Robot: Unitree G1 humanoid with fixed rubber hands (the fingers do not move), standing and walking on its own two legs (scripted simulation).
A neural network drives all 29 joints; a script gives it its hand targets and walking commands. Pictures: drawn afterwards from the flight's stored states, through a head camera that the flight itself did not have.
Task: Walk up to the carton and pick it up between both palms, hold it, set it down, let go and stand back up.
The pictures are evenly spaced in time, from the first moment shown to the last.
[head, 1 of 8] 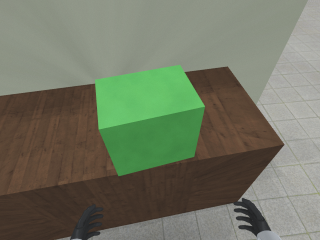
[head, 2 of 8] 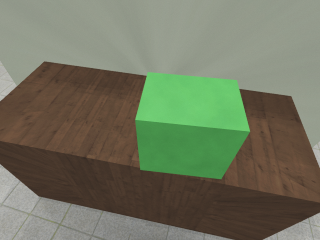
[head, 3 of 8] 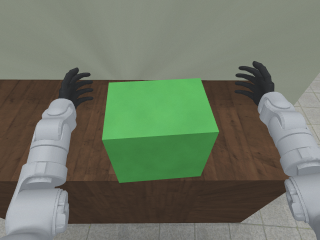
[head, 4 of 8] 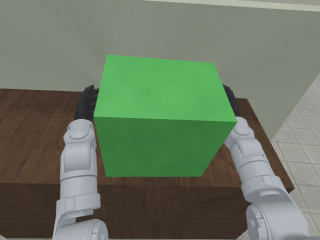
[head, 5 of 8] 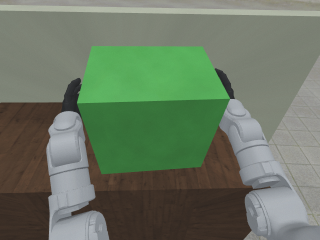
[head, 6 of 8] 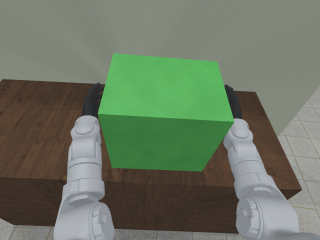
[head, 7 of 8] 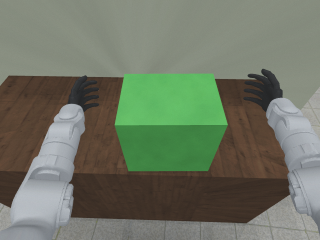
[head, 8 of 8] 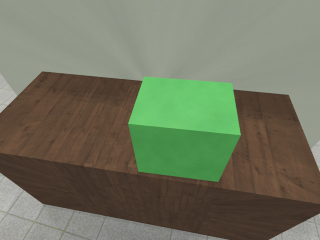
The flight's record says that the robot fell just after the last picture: no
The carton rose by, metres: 0.20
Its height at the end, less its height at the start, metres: +0.00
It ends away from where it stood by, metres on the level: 0.01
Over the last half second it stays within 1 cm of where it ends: yes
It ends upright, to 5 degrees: yes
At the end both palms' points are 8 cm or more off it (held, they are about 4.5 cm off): yes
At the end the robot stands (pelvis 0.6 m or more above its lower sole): yes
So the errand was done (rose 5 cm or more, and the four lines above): yes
